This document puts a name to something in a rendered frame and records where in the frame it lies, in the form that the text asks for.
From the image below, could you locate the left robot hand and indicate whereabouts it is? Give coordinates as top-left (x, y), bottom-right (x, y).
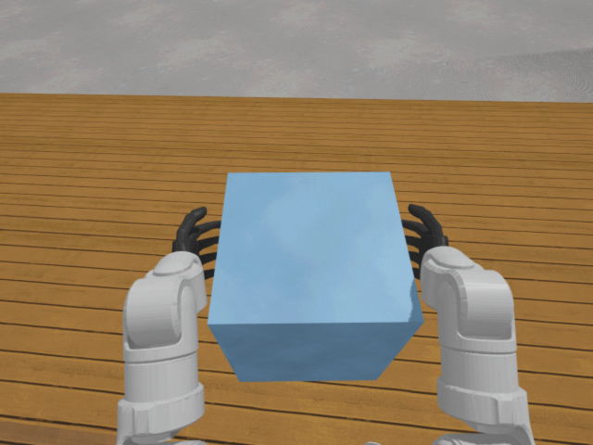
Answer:
top-left (171, 207), bottom-right (221, 280)

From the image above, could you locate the robot left forearm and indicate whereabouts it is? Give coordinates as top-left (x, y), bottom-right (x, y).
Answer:
top-left (116, 251), bottom-right (208, 445)

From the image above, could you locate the right robot hand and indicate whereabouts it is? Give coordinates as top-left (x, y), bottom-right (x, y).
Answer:
top-left (401, 204), bottom-right (448, 280)

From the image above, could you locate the robot right forearm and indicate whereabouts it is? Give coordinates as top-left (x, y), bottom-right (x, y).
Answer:
top-left (420, 246), bottom-right (536, 445)

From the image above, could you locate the carton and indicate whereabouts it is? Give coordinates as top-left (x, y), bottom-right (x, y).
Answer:
top-left (208, 172), bottom-right (424, 382)

